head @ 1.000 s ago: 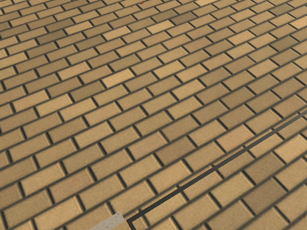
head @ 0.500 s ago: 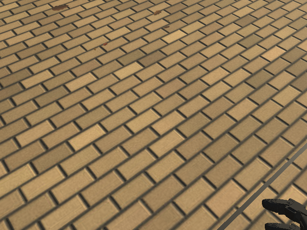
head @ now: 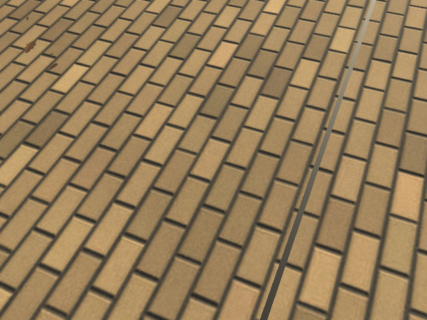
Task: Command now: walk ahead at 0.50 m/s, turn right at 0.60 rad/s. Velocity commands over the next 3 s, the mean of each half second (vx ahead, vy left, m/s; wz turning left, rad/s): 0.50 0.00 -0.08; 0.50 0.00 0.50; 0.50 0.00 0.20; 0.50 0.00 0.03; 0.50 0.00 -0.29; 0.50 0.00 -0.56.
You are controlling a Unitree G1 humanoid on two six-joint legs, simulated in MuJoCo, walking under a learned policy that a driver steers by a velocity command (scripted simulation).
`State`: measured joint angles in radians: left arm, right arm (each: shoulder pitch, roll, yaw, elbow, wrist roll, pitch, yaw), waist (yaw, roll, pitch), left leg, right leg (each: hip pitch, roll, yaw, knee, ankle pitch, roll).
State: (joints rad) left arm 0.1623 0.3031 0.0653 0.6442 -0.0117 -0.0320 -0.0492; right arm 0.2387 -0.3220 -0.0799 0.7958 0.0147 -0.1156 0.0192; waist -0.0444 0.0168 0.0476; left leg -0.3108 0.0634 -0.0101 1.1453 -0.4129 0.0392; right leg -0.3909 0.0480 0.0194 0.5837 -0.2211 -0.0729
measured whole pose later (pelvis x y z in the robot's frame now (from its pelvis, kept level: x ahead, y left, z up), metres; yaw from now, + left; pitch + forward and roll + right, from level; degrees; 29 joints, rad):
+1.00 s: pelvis +0.60 -0.01 +0.01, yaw +18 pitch +1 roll -1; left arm 0.18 0.26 0.04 0.69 0.01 -0.10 0.00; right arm 0.34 -0.32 -0.06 0.72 0.02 -0.02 -0.01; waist -0.01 0.04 0.00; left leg -0.44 -0.02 -0.09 1.15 -0.39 0.01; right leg -0.30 0.03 0.00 0.47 -0.19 -0.01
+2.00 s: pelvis +1.11 +0.18 +0.01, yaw +23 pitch +2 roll +0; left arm 0.18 0.28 0.04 0.79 0.00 -0.08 -0.04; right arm 0.32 -0.30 -0.05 0.83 0.02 -0.07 0.00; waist -0.01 0.02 0.03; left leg -0.38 0.03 -0.03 1.13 -0.38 0.03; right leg -0.35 0.03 -0.04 0.49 -0.16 -0.06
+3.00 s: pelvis +1.60 +0.31 -0.01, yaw -6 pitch +1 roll +1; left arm 0.16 0.30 0.08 0.68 -0.02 -0.03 -0.04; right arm 0.22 -0.31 -0.07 0.86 0.02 -0.08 0.00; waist -0.02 0.00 0.08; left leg -0.28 0.07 0.02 1.16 -0.45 -0.01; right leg -0.43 0.05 -0.03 0.61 -0.20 -0.10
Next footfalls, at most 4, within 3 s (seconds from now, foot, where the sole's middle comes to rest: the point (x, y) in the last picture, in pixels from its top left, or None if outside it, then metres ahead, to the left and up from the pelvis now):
0.40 left None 0.44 0.09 -0.77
0.86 right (253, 240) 0.70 -0.09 -0.77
1.34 left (153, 204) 0.87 0.25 -0.77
1.86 right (183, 128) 1.24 0.14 -0.77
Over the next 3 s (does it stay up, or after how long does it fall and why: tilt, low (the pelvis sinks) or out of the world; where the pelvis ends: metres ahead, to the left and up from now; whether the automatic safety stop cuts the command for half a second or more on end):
stays up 1.60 0.31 -0.01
